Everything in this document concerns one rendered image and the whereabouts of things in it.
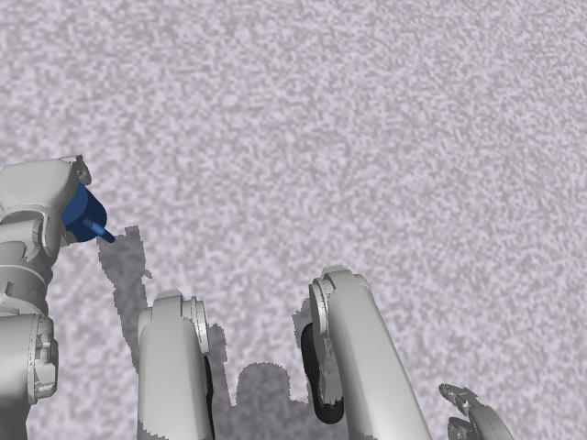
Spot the right robot foot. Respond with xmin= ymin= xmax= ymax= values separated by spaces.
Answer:
xmin=301 ymin=323 xmax=344 ymax=424

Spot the right robot hand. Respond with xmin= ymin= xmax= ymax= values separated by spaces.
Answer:
xmin=439 ymin=384 xmax=514 ymax=440

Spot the mug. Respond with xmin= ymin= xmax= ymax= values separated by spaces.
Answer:
xmin=61 ymin=181 xmax=116 ymax=243

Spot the left robot arm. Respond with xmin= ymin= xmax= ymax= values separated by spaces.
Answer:
xmin=0 ymin=204 xmax=62 ymax=440

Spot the left robot hand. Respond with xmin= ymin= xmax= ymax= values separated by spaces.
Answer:
xmin=0 ymin=155 xmax=92 ymax=248

